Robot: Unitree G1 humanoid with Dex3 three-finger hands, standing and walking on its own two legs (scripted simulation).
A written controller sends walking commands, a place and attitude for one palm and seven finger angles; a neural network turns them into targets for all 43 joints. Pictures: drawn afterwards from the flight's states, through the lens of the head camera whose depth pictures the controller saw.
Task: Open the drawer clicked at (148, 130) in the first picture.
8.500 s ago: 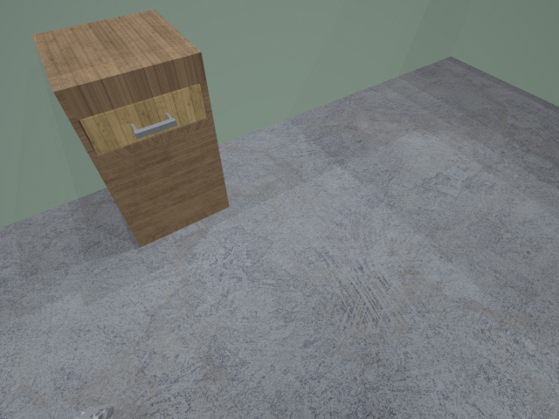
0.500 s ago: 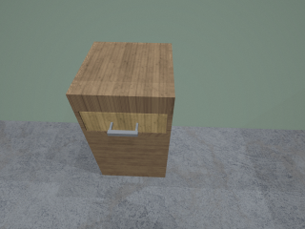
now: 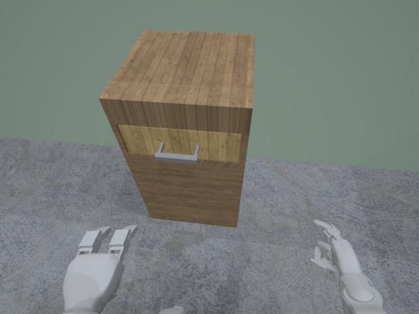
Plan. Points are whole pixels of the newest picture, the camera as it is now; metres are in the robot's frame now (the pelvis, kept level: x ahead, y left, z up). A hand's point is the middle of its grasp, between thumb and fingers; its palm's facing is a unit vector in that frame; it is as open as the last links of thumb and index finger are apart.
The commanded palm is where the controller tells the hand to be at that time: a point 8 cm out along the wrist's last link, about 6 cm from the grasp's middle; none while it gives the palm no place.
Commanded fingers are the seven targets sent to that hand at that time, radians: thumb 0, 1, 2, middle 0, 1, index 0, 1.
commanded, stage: raise the hand with hooked fingers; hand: left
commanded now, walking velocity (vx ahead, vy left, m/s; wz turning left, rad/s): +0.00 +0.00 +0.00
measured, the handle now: (177, 152) +0.58 +0.21 -0.14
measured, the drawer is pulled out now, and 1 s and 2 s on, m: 0.00 0.00 0.00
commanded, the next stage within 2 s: move the hooked fingers above the handle in 1.44 s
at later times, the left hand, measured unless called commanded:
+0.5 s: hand (101, 220) +0.25 +0.24 +0.05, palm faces +0.04 -0.08 -1.00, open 11.8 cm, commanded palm +0.23 +0.24 +0.11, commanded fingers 0.00 -0.24 0.41 -0.28 -1.03 -0.28 -1.03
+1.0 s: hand (87, 168) +0.31 +0.27 +0.12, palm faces +0.06 -0.07 -1.00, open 13.8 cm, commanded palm +0.29 +0.28 +0.18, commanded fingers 0.00 -0.50 0.30 -0.30 -1.20 -0.30 -1.20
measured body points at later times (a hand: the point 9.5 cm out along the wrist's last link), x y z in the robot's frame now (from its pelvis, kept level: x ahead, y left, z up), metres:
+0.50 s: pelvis +0.01 +0.00 +0.03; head +0.05 -0.04 +0.47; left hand +0.24 +0.24 +0.11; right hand +0.18 -0.24 -0.10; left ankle +0.02 +0.13 -0.69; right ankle +0.01 -0.09 -0.69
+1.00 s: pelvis +0.02 +0.03 +0.05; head +0.03 +0.00 +0.49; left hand +0.30 +0.27 +0.17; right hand +0.24 -0.17 -0.05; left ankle +0.02 +0.13 -0.69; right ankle +0.01 -0.09 -0.69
